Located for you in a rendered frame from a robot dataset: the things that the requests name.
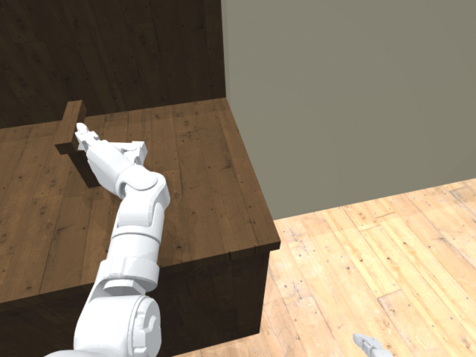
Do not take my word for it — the counter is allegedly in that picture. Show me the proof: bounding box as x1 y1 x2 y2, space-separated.
0 0 281 357

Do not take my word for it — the left robot upper arm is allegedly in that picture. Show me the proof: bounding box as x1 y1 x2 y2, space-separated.
44 295 161 357

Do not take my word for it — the tap lever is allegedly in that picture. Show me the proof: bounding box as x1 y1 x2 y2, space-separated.
78 141 148 159

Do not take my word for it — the robot left forearm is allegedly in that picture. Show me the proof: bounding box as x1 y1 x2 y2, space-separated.
74 165 170 346

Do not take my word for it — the left robot hand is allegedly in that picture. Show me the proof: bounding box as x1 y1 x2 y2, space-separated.
75 123 144 196

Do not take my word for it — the right robot hand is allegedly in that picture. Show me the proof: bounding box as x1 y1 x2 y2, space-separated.
353 333 393 357

